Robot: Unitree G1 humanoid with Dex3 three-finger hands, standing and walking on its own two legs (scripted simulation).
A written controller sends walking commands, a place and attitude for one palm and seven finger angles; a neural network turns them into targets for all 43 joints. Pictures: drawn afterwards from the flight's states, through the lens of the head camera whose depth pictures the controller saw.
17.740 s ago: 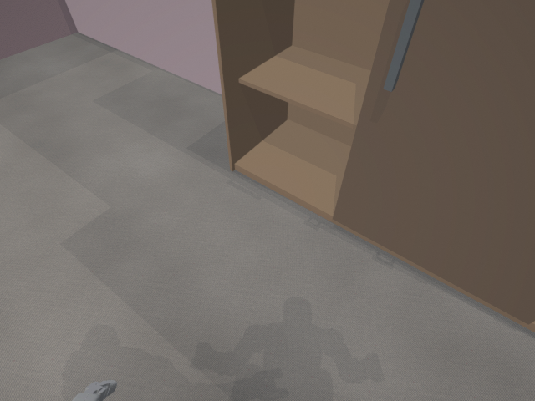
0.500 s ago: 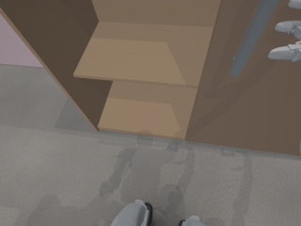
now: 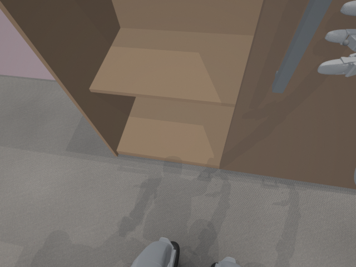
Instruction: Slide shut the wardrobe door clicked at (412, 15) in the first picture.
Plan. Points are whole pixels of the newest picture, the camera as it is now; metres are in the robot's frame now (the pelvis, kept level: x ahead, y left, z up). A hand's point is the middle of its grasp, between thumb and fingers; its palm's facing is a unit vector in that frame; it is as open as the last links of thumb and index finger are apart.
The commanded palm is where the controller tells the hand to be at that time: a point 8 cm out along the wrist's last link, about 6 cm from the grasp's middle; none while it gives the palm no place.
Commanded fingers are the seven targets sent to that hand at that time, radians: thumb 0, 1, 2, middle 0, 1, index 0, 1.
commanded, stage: move the hooked fingers beside the handle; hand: right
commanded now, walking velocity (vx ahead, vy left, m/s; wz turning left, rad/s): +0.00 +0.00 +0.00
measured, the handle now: (305, 23) +0.59 -0.12 +0.19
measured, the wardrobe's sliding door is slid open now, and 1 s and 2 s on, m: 0.62 0.62 0.61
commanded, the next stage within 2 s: feel for the door with the fingertips in 0.80 s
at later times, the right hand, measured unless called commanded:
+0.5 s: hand (344, 43) +0.55 -0.18 +0.18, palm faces -0.03 +1.00 -0.02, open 13.5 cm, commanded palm +0.54 -0.21 +0.16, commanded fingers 0.00 0.50 -0.30 0.30 1.20 0.30 1.20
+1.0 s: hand (343, 44) +0.55 -0.18 +0.18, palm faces -0.03 +1.00 -0.01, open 13.5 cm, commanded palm +0.54 -0.20 +0.16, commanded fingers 0.00 0.50 -0.30 0.30 1.20 0.30 1.20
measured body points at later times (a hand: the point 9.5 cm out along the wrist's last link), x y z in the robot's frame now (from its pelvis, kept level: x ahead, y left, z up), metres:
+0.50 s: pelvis +0.02 +0.00 +0.01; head +0.11 -0.01 +0.45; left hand +0.01 +0.26 -0.10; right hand +0.54 -0.24 +0.19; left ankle +0.06 +0.12 -0.70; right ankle +0.02 -0.10 -0.70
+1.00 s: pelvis +0.02 +0.01 +0.01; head +0.12 -0.01 +0.45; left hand +0.02 +0.27 -0.10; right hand +0.54 -0.24 +0.19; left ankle +0.06 +0.12 -0.70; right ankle +0.02 -0.10 -0.70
